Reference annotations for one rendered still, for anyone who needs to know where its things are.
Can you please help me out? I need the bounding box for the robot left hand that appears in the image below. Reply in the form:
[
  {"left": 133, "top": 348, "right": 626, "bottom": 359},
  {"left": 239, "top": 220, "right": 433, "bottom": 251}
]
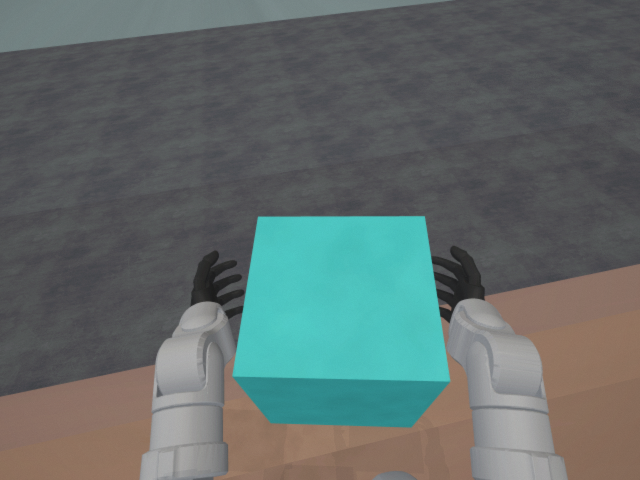
[{"left": 190, "top": 250, "right": 244, "bottom": 319}]

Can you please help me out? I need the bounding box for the robot right hand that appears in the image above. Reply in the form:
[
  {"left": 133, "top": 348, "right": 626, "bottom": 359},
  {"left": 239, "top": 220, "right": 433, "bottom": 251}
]
[{"left": 431, "top": 246, "right": 485, "bottom": 323}]

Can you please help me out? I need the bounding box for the carton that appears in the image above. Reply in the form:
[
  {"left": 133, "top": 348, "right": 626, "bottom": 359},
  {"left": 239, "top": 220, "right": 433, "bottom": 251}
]
[{"left": 232, "top": 216, "right": 450, "bottom": 428}]

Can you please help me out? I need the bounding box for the left robot forearm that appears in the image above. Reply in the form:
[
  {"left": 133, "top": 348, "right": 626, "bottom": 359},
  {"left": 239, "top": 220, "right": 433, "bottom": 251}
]
[{"left": 139, "top": 302, "right": 237, "bottom": 480}]

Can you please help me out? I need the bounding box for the right robot forearm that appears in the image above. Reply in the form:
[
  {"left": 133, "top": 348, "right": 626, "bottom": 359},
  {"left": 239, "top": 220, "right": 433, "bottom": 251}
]
[{"left": 446, "top": 298, "right": 568, "bottom": 480}]

